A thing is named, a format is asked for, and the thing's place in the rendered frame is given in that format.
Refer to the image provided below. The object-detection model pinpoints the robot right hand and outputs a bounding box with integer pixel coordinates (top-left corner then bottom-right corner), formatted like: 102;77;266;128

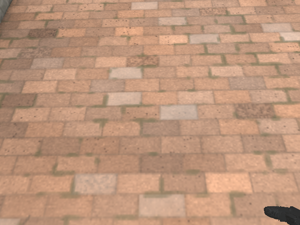
263;206;300;225

